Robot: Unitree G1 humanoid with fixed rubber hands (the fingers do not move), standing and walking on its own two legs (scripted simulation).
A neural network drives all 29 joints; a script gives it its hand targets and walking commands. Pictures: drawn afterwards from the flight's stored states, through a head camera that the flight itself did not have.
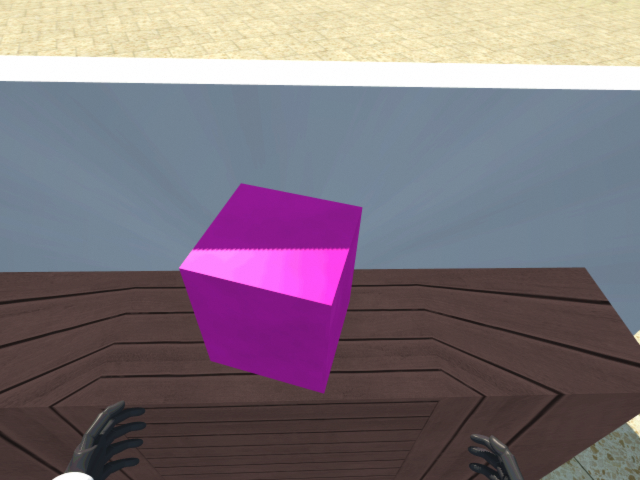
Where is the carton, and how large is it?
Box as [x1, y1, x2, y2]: [179, 183, 361, 393]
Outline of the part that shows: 241,183 179,267 210,360 323,393 349,300 361,207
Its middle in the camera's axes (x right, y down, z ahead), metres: -0.06 +0.09 +0.65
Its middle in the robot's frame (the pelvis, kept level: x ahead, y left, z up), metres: +0.44 +0.07 -0.04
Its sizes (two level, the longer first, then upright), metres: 0.210 0.200 0.250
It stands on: a pedestal, 0.59 m high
